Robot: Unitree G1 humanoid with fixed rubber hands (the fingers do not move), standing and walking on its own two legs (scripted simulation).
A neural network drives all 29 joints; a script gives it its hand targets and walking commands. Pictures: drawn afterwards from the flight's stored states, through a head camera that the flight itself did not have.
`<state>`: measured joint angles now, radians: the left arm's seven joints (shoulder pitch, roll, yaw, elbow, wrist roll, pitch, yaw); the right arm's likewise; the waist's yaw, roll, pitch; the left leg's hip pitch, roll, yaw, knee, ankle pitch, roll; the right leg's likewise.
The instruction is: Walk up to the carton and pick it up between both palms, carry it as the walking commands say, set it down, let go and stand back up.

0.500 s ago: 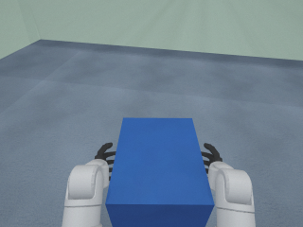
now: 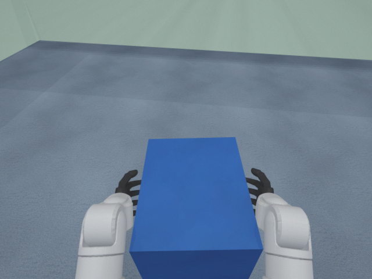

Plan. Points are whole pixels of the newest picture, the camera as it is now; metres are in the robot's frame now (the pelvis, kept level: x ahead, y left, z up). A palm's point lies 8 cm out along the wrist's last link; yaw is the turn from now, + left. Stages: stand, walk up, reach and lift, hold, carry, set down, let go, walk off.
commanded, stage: carry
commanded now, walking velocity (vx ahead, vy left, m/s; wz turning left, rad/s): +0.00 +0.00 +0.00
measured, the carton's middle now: (193, 217) +0.27 -0.01 +0.02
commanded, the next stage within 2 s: none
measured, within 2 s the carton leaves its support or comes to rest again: neither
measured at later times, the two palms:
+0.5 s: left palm (130, 245) +0.20 +0.11 +0.05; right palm (283, 246) +0.20 -0.17 +0.06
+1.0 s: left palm (134, 277) +0.14 +0.09 +0.07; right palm (310, 275) +0.15 -0.19 +0.08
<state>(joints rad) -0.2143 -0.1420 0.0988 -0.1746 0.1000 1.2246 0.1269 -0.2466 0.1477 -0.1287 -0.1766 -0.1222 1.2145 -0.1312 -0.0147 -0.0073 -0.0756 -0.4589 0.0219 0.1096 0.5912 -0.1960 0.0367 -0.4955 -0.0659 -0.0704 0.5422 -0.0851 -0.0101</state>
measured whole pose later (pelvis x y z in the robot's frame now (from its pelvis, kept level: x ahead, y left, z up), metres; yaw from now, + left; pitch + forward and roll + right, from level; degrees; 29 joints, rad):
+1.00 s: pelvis -0.12 -0.05 +0.01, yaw -2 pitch +2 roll -1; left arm -0.16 -0.13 0.07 -0.11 0.12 1.11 0.10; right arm -0.18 0.14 -0.10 -0.12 -0.12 1.10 -0.13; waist 0.03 0.03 -0.11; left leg -0.35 -0.02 0.12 0.57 -0.26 0.09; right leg -0.33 -0.04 -0.12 0.57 -0.28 -0.01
